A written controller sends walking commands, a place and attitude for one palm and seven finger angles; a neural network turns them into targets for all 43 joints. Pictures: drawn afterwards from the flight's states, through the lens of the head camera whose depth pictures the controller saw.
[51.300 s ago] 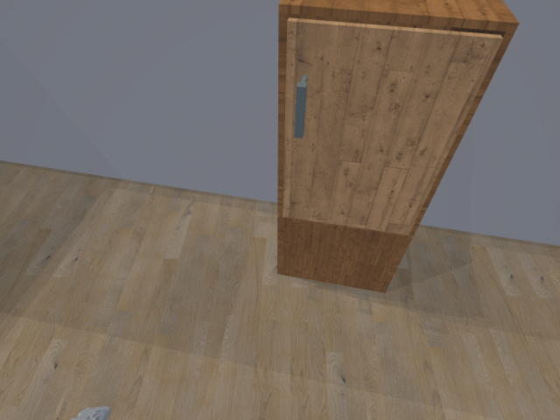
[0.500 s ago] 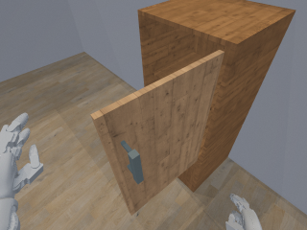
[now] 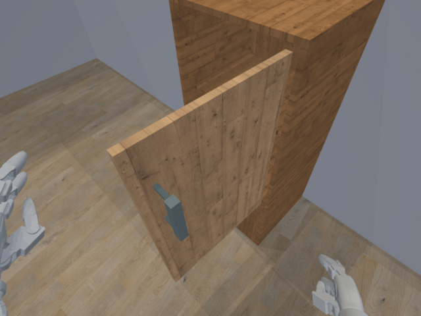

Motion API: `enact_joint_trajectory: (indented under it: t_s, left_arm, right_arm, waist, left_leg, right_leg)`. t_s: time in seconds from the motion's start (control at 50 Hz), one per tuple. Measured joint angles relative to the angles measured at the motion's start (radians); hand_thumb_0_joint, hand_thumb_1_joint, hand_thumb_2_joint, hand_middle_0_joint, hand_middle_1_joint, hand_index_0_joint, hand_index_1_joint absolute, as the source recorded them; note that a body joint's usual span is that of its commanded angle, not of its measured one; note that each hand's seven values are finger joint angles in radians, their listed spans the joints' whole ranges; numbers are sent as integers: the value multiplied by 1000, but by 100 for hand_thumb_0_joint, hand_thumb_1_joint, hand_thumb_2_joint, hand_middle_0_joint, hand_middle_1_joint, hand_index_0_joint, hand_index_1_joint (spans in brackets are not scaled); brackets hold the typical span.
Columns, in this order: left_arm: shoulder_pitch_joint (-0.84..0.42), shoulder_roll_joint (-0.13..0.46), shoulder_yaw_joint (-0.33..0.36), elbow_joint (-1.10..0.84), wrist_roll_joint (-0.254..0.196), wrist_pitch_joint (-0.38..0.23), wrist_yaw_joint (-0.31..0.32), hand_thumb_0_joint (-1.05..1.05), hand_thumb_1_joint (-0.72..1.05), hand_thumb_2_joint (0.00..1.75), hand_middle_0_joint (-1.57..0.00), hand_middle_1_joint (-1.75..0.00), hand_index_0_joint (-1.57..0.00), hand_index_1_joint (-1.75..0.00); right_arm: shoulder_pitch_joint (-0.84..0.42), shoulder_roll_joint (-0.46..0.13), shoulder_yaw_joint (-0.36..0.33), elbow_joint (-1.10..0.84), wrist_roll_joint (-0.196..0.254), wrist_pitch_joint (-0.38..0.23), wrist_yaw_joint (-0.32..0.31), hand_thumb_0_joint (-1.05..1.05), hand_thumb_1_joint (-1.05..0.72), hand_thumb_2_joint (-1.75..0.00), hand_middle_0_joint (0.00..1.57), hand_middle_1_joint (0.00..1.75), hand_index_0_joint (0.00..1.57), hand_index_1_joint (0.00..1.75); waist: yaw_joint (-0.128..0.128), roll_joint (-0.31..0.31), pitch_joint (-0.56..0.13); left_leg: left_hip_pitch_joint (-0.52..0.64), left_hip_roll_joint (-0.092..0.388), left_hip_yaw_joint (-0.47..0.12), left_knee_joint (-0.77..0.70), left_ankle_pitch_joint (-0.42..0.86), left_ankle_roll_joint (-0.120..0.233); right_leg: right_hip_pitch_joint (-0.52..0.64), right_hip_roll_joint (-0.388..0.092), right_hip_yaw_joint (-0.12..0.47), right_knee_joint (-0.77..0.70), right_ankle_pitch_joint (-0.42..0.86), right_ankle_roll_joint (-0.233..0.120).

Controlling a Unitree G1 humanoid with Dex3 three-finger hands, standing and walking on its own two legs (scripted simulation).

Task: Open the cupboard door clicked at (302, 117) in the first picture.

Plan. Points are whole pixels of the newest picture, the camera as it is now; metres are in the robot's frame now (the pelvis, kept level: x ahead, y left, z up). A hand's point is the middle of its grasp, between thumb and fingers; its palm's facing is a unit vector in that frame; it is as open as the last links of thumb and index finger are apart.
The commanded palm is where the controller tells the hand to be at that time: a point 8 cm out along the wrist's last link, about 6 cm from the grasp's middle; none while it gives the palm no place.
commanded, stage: step back with the hand held close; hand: left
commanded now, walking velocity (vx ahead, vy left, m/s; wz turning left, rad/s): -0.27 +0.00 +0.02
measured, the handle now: (170, 212) +0.29 +0.10 +0.05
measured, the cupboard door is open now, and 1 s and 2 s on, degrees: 87 87 87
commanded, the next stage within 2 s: stop stepping back and stand still in 0.86 s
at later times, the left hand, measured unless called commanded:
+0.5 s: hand out of the picture +0.10 +0.29 +0.15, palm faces +0.45 -0.74 -0.50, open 7.5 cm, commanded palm +0.04 +0.33 +0.17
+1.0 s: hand out of the picture +0.03 +0.25 +0.16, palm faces +0.34 -0.81 -0.48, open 7.5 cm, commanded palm -0.03 +0.30 +0.17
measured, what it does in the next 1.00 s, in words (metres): walks backwards: right foot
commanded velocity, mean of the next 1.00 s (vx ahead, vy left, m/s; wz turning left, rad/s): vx -0.29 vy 0.01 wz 0.00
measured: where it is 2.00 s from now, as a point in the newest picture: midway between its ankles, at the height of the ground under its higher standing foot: outside the picture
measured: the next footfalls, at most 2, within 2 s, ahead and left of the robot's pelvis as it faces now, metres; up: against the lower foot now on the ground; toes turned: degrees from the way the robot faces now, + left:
right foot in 0.94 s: -0.22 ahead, -0.09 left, +0.00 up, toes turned -4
left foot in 1.12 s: -0.18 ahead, +0.13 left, +0.00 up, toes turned +0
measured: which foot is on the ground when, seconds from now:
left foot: down 0.00-0.94, up 0.96-1.00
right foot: down 0.00-0.64, up 0.66-0.92, down 0.94-1.00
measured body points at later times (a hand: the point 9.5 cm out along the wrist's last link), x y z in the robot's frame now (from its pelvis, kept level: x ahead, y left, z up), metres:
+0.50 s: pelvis -0.09 +0.02 -0.02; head -0.06 +0.03 +0.43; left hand +0.07 +0.33 +0.18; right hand +0.09 -0.20 -0.10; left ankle +0.01 +0.12 -0.74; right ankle -0.05 -0.11 -0.74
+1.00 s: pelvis -0.19 +0.01 -0.01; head -0.15 +0.01 +0.44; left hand +0.01 +0.29 +0.19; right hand +0.00 -0.21 -0.10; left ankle -0.06 +0.12 -0.73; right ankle -0.27 -0.09 -0.74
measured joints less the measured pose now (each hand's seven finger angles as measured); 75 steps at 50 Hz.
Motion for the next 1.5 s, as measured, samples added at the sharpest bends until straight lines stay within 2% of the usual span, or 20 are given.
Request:
enact_joint_trajectory:
  t_s: [0.12,0.26,0.46,0.56,0.6,0.64,0.68,0.74,0.78,0.88,0.94,0.96,1.0,1.06,1.12,1.18,1.26,1.34,1.44,1.5]
  left_arm:
    - [35,39,0,-46,1,7,8,2,89,89,-21,-30,-21,-30]
    - [39,62,35,-93,4,-20,33,2,89,89,-22,-30,-21,-30]
    - [22,41,80,-103,30,-76,46,2,89,89,-21,-30,-21,-30]
    - [33,1,50,-120,26,-81,60,1,89,89,-21,-30,-21,-30]
    - [28,-7,32,-127,29,-76,63,1,89,89,-21,-30,-21,-30]
    - [2,2,27,-129,31,-72,64,1,88,89,-21,-30,-21,-30]
    - [-29,21,44,-114,35,-77,60,1,88,89,-21,-30,-21,-30]
    - [-39,45,76,-102,33,-83,63,2,88,89,-22,-30,-21,-30]
    - [-17,52,90,-119,23,-87,72,2,88,89,-21,-30,-21,-30]
    - [26,39,62,-154,0,-75,74,2,89,89,-21,-30,-20,-30]
    - [38,69,67,-159,-12,-76,62,1,89,89,-21,-30,-20,-30]
    - [32,72,67,-152,-13,-84,55,1,89,89,-21,-30,-20,-30]
    - [17,59,38,-124,-10,-90,44,1,89,89,-21,-30,-20,-30]
    - [42,67,32,-113,4,-72,37,1,88,89,-21,-30,-21,-30]
    - [71,64,42,-114,5,-47,45,1,88,89,-22,-30,-21,-30]
    - [43,68,43,-96,2,-37,52,1,88,89,-22,-30,-21,-30]
    - [46,72,50,-90,7,-36,53,2,88,89,-22,-30,-21,-30]
    - [70,61,46,-85,14,-58,47,2,89,89,-21,-30,-21,-30]
    - [83,21,32,-74,21,-79,54,1,88,89,-22,-30,-21,-30]
    - [28,-4,16,-29,31,-81,63,1,88,89,-22,-30,-21,-30]
  right_arm:
    - [4,1,-15,-23,8,25,-13,2,-91,-90,20,30,20,30]
    - [24,12,-10,-36,10,8,-11,2,-91,-90,20,30,20,30]
    - [61,34,3,-24,3,-67,1,2,-90,-90,20,30,21,30]
    - [58,34,3,23,-5,-76,12,2,-90,-90,20,30,21,30]
    - [60,29,2,40,-7,-73,11,2,-90,-90,20,30,21,30]
    - [56,24,-1,42,-9,-72,2,2,-90,-90,20,30,21,30]
    - [41,32,-5,47,-14,-81,-3,2,-91,-90,20,30,21,30]
    - [37,57,-9,47,-22,-106,9,2,-91,-90,20,30,21,30]
    - [39,71,-4,48,-23,-120,23,2,-91,-90,20,30,21,30]
    - [38,81,11,48,-25,-132,41,2,-90,-90,20,30,21,30]
    - [17,83,21,32,-28,-116,44,2,-90,-90,20,30,21,30]
    - [0,77,22,35,-27,-107,43,1,-90,-90,20,30,21,30]
    - [-17,58,16,60,-24,-89,36,1,-90,-90,20,30,21,30]
    - [11,50,19,69,-5,-63,25,2,-90,-90,20,30,21,30]
    - [52,24,23,43,2,-60,6,2,-90,-90,20,30,21,30]
    - [60,11,3,42,10,-70,-2,2,-91,-90,20,30,21,30]
    - [74,9,-4,26,-3,-103,6,2,-91,-90,20,30,20,30]
    - [92,12,-4,27,-8,-109,11,2,-91,-90,20,30,20,30]
    - [120,13,-9,73,-14,-90,12,2,-91,-90,20,30,20,30]
    - [142,7,-7,94,-16,-96,1,2,-91,-90,20,30,20,30]
  waist:
    - [-10,-30,20]
    - [-19,-58,32]
    - [-16,-46,44]
    - [3,-46,35]
    - [3,-54,25]
    - [-7,-59,30]
    - [-10,-66,50]
    - [-25,-59,46]
    - [-24,-60,30]
    - [-11,-54,-16]
    - [0,-83,-25]
    - [7,-81,-17]
    - [12,-46,-2]
    - [3,-79,-23]
    - [-23,-84,-41]
    - [-40,-106,-26]
    - [-54,-116,-20]
    - [-68,-78,-23]
    - [-17,-72,-53]
    - [-14,-68,-61]
  left_leg:
    - [-42,-8,16,17,18,14]
    - [-99,-15,17,48,43,32]
    - [-195,-31,-14,124,66,46]
    - [-240,-37,-25,237,-91,12]
    - [-205,-40,-28,236,-110,8]
    - [-190,-44,-30,176,18,29]
    - [-194,-43,-26,169,57,51]
    - [-190,-28,-41,104,87,56]
    - [-188,-14,-40,46,129,49]
    - [-189,9,-20,-95,230,31]
    - [-229,-4,15,-104,263,17]
    - [-259,3,24,-60,235,7]
    - [-292,8,-9,97,48,-13]
    - [-269,-37,-11,259,-78,-9]
    - [-143,-45,4,136,53,12]
    - [-86,-66,6,54,11,41]
    - [-77,-73,8,21,48,40]
    - [-97,-55,-27,27,48,25]
    - [-161,-45,-38,270,-109,6]
    - [-82,-23,-22,165,-110,23]
  right_leg:
    - [-55,-10,15,36,12,13]
    - [-111,-18,16,68,38,27]
    - [-180,-12,16,178,5,27]
    - [-201,-13,21,169,35,23]
    - [-210,-17,26,177,39,31]
    - [-226,-23,21,194,39,40]
    - [-259,-4,42,308,-57,35]
    - [-290,47,52,545,-163,20]
    - [-268,57,35,576,-201,17]
    - [-111,47,-11,340,-241,-1]
    - [6,18,-9,52,-105,-24]
    - [9,18,0,22,-110,-31]
    - [-4,41,4,38,-101,-33]
    - [-20,21,24,59,-92,-28]
    - [-28,18,24,92,-105,-22]
    - [-51,-1,18,162,-117,-4]
    - [-66,-8,11,169,-135,10]
    - [-47,15,-26,94,-44,-32]
    - [-65,24,-14,81,-20,-50]
    - [-69,15,-29,109,-37,-40]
